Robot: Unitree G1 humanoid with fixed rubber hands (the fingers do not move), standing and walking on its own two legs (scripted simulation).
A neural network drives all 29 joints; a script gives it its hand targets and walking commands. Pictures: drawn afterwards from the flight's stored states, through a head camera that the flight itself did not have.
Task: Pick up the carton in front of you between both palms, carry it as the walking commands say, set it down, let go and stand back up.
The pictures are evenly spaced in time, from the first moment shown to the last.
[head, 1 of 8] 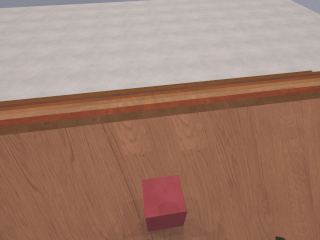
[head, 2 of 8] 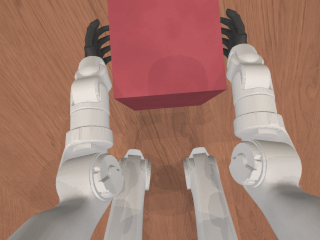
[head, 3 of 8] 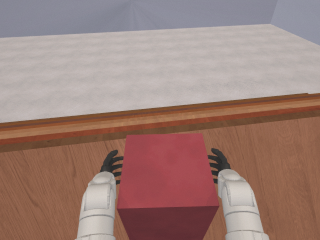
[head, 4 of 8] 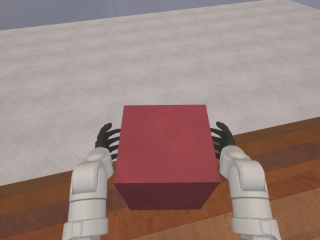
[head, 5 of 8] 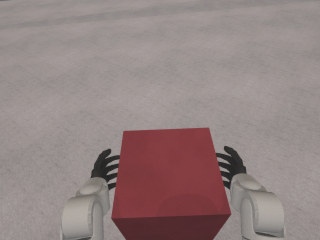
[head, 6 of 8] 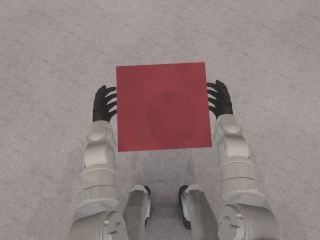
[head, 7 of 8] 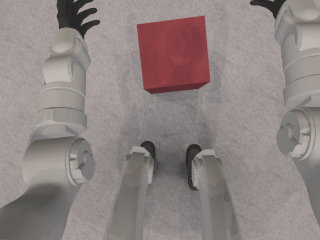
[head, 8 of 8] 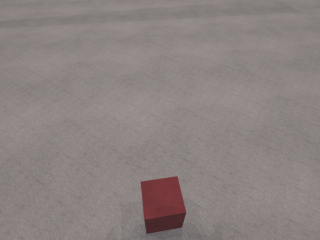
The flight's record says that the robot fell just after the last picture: no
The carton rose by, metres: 0.69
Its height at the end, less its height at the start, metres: -1.55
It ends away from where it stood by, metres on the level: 4.73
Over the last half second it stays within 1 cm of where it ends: yes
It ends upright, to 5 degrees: yes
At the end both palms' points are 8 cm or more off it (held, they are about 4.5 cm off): yes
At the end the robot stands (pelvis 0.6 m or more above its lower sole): yes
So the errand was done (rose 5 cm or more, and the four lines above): yes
